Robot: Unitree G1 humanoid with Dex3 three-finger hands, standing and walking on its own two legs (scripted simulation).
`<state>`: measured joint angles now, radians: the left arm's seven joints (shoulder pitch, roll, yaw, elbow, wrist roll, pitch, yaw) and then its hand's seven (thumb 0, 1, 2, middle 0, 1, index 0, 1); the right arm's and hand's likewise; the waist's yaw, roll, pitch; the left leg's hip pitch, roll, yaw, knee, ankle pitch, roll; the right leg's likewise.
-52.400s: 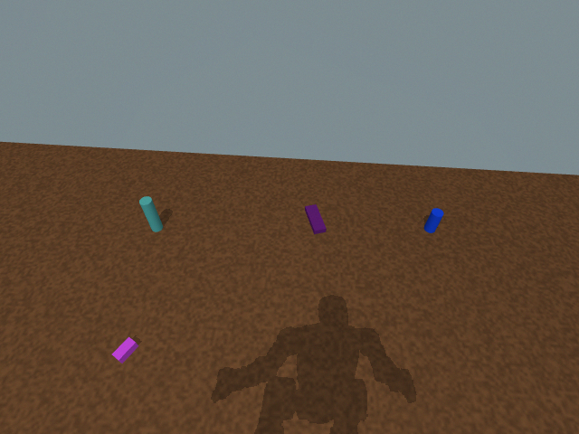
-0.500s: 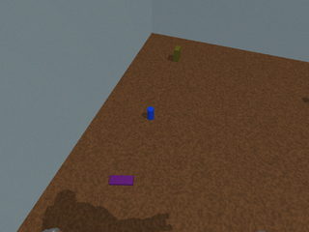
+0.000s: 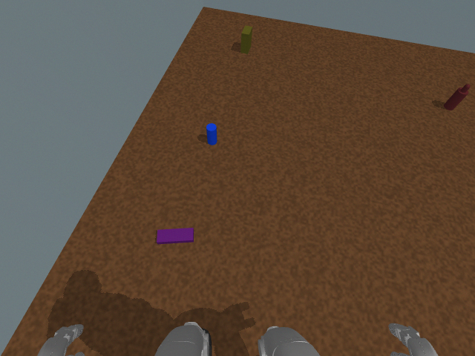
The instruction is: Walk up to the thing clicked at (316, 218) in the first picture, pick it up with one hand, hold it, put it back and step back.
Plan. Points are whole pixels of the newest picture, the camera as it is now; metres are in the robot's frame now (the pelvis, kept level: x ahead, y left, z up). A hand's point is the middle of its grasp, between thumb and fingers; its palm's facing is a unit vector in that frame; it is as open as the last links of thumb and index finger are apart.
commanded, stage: step back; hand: left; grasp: from above
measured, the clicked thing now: (175, 235) +0.55 +0.24 -0.74
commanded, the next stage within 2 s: none
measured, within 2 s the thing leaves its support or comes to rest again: neither
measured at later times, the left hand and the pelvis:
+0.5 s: hand out of the picture -0.02 +0.26 -0.14, palm faces +0.06 -0.92 -0.39, open 7.4 cm; pelvis -0.13 -0.01 +0.00, yaw +4 degrees
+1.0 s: hand out of the picture -0.20 +0.23 -0.13, palm faces +0.03 -0.90 -0.43, open 7.4 cm; pelvis -0.29 -0.05 +0.00, yaw +3 degrees
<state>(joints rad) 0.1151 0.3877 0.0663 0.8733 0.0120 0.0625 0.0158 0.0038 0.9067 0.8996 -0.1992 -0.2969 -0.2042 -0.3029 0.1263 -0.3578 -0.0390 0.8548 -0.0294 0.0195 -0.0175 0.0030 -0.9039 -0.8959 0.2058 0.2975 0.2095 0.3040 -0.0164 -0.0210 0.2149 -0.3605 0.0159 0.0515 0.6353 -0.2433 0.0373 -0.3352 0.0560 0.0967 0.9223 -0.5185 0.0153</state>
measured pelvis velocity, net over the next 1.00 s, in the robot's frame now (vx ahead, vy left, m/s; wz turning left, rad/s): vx -0.29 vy -0.05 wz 0.04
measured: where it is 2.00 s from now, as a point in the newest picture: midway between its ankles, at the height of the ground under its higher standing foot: outside the picture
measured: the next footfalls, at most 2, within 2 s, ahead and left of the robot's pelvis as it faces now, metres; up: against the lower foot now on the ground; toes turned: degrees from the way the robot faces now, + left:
right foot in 0.06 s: +0.01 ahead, -0.13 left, +0.00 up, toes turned +3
left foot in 0.42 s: -0.10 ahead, +0.10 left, +0.00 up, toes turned +1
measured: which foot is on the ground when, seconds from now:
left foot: down 0.00-0.08, up 0.10-0.40, down 0.42-0.78, up 0.80-1.00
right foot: up 0.00-0.04, down 0.06-0.44, up 0.46-0.74, down 0.76-1.00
